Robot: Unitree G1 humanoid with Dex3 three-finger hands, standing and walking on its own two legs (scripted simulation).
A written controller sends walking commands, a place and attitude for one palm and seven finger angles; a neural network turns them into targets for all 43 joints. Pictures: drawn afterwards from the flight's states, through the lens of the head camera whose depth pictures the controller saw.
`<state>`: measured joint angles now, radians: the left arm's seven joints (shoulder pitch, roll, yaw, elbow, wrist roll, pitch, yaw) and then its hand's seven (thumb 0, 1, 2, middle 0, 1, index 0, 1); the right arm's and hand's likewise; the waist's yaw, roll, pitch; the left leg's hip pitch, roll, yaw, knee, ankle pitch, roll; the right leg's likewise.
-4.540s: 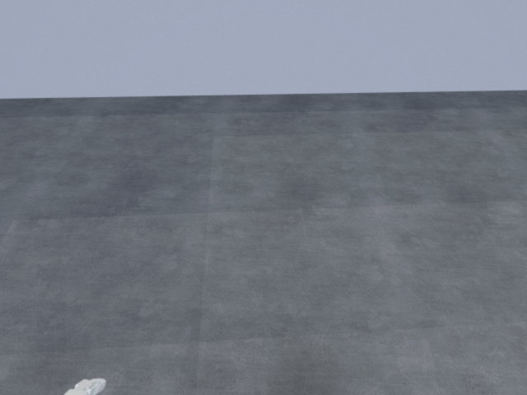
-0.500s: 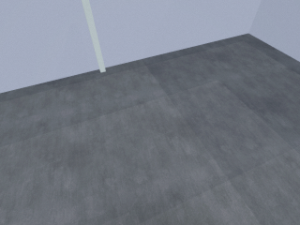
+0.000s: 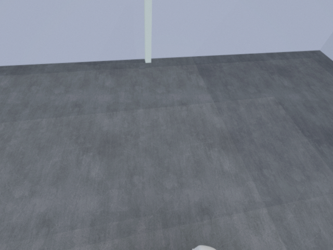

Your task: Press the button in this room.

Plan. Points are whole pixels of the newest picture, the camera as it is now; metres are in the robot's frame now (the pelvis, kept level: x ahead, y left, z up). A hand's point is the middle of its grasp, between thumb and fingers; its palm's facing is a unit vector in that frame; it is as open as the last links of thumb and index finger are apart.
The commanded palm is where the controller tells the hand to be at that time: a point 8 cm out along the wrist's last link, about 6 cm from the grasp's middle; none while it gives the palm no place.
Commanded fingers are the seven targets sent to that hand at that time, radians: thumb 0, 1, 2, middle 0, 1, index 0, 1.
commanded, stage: turn or walk to find it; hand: left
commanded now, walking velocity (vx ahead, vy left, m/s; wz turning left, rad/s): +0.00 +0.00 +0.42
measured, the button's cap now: out of the picture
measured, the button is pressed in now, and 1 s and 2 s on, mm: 0 0 0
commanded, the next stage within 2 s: none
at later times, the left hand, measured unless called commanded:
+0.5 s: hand out of the picture -0.01 +0.15 -0.15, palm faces +0.25 -0.93 -0.26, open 7.4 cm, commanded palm none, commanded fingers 0.00 0.90 0.90 -0.20 -0.30 -0.20 -0.30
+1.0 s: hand out of the picture -0.10 +0.20 -0.16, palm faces +0.46 -0.85 -0.26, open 7.4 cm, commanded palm none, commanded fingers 0.00 0.90 0.90 -0.20 -0.30 -0.20 -0.30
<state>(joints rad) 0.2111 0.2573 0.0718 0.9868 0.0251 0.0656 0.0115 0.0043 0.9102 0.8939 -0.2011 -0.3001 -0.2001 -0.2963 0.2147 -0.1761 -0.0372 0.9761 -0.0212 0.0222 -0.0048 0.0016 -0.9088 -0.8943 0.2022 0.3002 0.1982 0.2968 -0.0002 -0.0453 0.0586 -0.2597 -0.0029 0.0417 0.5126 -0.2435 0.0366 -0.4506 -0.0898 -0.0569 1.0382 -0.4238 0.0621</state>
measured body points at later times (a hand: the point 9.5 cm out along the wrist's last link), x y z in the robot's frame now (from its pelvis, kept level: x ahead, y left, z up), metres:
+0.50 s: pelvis -0.04 -0.05 +0.00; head -0.01 -0.07 +0.45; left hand -0.03 +0.20 -0.13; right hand +0.06 -0.30 -0.16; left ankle -0.09 +0.10 -0.66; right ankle -0.02 -0.14 -0.74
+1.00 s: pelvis -0.08 -0.02 +0.00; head -0.06 -0.01 +0.45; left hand -0.13 +0.25 -0.14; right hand +0.11 -0.20 -0.14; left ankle -0.11 +0.08 -0.74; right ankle -0.02 -0.15 -0.69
